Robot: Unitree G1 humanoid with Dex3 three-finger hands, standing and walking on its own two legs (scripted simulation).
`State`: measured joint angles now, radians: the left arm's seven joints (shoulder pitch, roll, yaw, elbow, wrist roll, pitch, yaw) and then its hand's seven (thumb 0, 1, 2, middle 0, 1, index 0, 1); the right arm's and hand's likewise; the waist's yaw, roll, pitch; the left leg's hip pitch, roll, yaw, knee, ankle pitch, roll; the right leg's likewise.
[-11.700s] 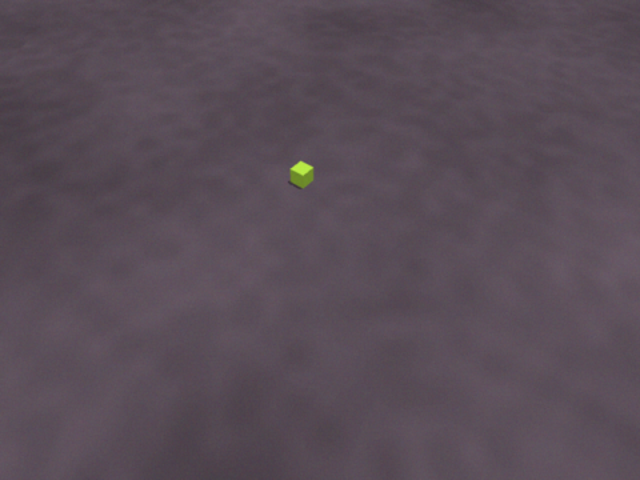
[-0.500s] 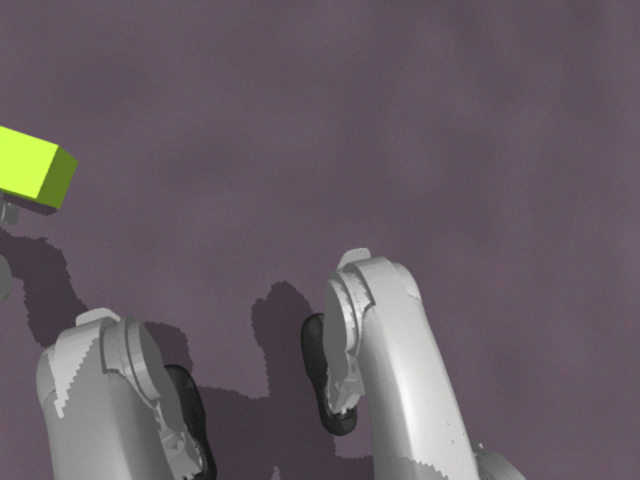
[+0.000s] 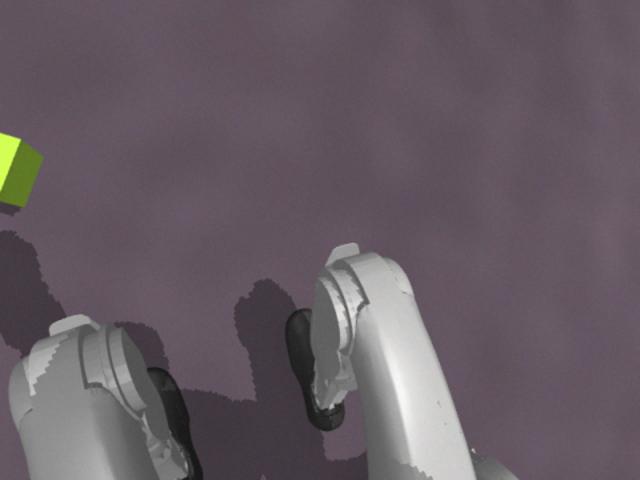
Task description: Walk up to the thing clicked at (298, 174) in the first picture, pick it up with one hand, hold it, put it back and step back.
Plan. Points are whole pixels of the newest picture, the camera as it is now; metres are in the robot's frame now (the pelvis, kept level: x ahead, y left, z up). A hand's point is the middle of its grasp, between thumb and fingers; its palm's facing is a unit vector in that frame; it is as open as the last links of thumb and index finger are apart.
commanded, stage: rise first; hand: left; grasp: from above
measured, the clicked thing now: out of the picture +0.52 +0.30 -0.29
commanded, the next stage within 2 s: none
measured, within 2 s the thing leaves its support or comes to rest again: neither
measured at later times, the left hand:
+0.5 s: hand out of the picture +0.48 +0.33 -0.18, palm faces -0.06 -0.46 -0.88, open 13.4 cm
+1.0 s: hand out of the picture +0.49 +0.33 -0.18, palm faces -0.05 -0.45 -0.89, open 13.4 cm
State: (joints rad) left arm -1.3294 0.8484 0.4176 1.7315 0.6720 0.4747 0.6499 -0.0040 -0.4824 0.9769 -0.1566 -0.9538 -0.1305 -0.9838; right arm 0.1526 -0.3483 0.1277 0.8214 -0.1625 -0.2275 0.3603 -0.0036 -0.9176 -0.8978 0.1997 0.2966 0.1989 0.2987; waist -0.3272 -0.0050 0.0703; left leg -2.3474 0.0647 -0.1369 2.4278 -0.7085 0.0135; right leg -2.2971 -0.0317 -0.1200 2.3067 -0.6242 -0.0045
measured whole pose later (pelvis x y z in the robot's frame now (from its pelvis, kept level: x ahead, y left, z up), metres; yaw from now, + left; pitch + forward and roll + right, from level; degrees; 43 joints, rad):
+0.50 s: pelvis +0.00 +0.00 +0.00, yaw -1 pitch +34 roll -10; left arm -1.38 0.91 0.39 1.73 0.69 0.49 0.64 0.00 -0.41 0.90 -0.24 -0.89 -0.21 -0.92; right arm 0.15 -0.35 0.18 0.80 -0.16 -0.24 0.37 0.00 -0.92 -0.90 0.20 0.30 0.20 0.30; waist -0.36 -0.03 0.10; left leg -2.35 0.07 -0.15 2.44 -0.71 0.01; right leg -2.29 -0.02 -0.13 2.30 -0.62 0.00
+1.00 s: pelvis +0.00 +0.00 +0.00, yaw -2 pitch +35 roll -11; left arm -1.40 0.95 0.38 1.72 0.69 0.51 0.66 0.00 -0.41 0.90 -0.24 -0.89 -0.21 -0.92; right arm 0.16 -0.34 0.21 0.77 -0.16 -0.24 0.38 0.00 -0.93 -0.90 0.20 0.30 0.20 0.30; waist -0.39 -0.04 0.10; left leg -2.35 0.07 -0.17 2.44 -0.72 0.01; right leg -2.28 -0.02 -0.15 2.29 -0.62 0.00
